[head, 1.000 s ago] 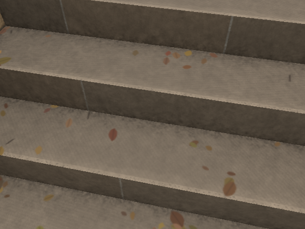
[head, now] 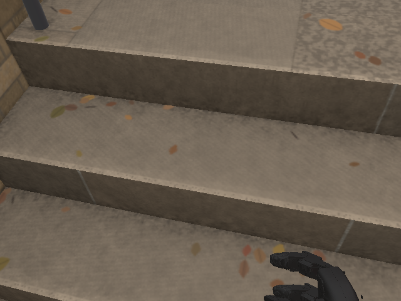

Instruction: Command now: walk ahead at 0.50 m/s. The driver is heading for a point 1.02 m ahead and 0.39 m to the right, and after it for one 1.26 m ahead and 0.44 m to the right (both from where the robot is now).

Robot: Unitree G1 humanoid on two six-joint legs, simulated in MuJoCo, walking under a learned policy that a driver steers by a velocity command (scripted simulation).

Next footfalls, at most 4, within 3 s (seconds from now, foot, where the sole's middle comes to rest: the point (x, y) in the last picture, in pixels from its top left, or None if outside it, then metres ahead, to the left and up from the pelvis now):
0.50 right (269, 297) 0.39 -0.09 -0.46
0.96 left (205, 155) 0.69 0.06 -0.29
1.66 right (335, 185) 0.60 -0.25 -0.29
2.04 left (346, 39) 0.94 -0.30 -0.13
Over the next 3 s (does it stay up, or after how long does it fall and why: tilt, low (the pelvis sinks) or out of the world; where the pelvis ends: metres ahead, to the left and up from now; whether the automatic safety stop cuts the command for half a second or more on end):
stays up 0.95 -0.41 0.63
